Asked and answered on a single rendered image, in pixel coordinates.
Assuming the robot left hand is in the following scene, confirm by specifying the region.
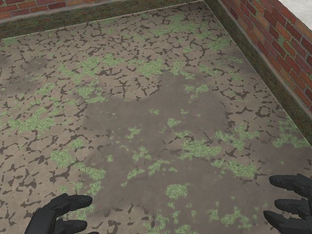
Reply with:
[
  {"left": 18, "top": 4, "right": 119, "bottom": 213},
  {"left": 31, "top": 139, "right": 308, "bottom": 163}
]
[{"left": 24, "top": 193, "right": 99, "bottom": 234}]

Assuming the robot right hand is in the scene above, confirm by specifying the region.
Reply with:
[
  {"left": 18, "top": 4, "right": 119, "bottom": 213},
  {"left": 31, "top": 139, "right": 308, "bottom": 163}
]
[{"left": 263, "top": 174, "right": 312, "bottom": 234}]

